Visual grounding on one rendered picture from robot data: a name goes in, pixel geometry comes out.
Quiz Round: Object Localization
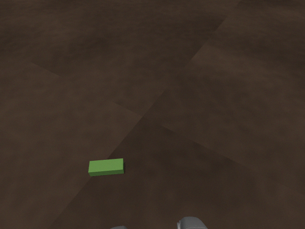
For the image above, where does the carton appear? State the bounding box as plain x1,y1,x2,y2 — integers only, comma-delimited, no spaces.
88,158,124,176

